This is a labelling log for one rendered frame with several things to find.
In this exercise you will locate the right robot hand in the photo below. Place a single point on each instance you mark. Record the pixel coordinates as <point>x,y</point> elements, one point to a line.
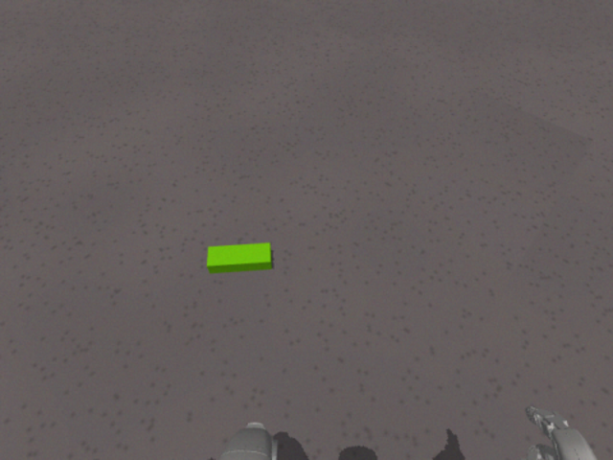
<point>568,443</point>

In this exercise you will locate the carton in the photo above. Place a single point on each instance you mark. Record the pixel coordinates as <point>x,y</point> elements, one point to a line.
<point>241,257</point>

